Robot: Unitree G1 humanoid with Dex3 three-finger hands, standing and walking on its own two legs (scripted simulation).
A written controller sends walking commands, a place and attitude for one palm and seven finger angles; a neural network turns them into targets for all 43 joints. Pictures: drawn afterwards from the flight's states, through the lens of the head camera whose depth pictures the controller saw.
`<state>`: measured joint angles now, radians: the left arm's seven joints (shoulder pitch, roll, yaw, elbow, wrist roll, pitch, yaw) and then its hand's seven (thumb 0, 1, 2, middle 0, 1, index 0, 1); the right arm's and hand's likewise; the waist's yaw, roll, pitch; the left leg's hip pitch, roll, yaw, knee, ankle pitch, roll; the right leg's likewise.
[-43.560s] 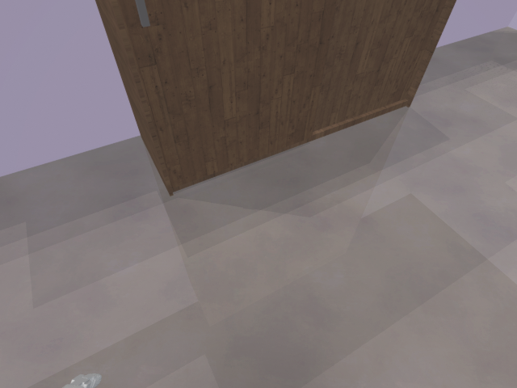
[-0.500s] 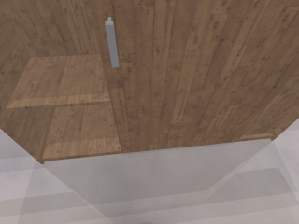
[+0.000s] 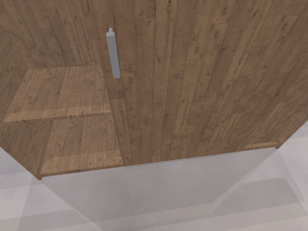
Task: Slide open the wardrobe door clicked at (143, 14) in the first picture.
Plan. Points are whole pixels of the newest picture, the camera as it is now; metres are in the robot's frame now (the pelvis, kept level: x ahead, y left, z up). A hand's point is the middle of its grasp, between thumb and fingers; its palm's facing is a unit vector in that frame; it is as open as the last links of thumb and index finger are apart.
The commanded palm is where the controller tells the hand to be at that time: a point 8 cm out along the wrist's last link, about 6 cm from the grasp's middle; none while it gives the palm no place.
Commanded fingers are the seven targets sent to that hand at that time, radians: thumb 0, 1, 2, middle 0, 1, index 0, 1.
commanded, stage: let the arm hang, fingers relaxed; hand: left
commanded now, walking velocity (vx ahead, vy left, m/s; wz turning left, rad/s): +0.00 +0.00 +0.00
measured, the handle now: (113, 53) +0.60 +0.17 +0.14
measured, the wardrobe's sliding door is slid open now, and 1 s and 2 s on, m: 0.55 0.55 0.55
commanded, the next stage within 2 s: look to check the result in 0.02 s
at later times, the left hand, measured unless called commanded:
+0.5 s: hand out of the picture +0.01 +0.17 -0.18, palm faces +0.01 -0.98 -0.19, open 7.3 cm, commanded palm none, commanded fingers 0.00 0.90 0.90 -0.20 -0.30 -0.20 -0.30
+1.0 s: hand out of the picture +0.03 +0.18 -0.18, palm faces +0.00 -0.98 -0.21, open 7.3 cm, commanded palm none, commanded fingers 0.00 0.90 0.90 -0.20 -0.30 -0.20 -0.30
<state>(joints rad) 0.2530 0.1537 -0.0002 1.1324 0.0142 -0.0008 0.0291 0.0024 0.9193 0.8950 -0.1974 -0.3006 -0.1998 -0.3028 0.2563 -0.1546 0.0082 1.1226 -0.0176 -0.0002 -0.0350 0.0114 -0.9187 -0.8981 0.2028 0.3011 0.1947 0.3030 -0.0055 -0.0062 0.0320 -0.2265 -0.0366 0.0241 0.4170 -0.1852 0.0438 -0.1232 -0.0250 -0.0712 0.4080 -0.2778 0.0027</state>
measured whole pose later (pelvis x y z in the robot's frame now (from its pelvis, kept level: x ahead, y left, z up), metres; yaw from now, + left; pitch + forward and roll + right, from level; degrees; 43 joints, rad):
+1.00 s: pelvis +0.02 +0.00 +0.00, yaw +0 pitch -1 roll +0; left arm 0.24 0.19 0.00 1.14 0.01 -0.01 0.03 0.00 0.91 0.90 -0.20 -0.30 -0.20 -0.30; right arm 0.21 -0.18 0.01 1.14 -0.01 -0.01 -0.03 0.01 -0.91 -0.90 0.20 0.30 0.20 0.30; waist 0.00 -0.01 0.05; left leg -0.17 -0.04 0.03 0.38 -0.20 0.04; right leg -0.06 -0.02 -0.07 0.36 -0.28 0.00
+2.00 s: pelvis +0.02 -0.02 +0.01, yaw +0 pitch -1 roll +0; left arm 0.13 0.30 0.01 1.13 0.01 -0.01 0.01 0.00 0.91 0.89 -0.20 -0.30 -0.20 -0.30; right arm 0.12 -0.30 0.01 1.12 -0.01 -0.01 -0.02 0.01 -0.91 -0.90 0.21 0.30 0.20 0.30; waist 0.00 -0.01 0.05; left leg -0.14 -0.01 0.02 0.32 -0.16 0.01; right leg -0.03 0.00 -0.07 0.29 -0.24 -0.02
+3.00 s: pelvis +0.02 -0.04 +0.01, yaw -1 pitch -1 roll +1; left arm 0.12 0.31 0.01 1.13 0.01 -0.01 0.01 0.00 0.91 0.89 -0.20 -0.30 -0.20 -0.30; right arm 0.11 -0.31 0.01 1.12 -0.01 0.00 -0.02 0.01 -0.91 -0.90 0.21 0.30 0.20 0.30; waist 0.00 0.00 0.06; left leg -0.12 0.02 0.02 0.30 -0.17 -0.02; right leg -0.01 0.03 -0.06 0.27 -0.24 -0.05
